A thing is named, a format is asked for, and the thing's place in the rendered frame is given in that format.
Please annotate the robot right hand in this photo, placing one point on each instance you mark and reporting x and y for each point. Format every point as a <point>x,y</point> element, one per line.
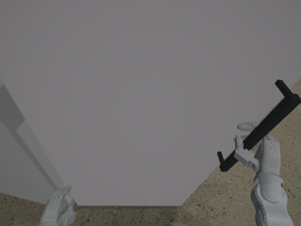
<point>267,151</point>

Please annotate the robot left hand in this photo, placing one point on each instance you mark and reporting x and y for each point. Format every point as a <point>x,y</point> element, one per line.
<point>54,207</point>

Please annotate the handle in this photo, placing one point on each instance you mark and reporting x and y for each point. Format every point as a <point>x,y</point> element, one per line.
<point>284,108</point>

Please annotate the robot right forearm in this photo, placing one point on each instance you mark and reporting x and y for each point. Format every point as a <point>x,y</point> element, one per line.
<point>270,200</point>

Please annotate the fridge door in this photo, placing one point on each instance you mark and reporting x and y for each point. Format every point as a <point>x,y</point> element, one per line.
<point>132,99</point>

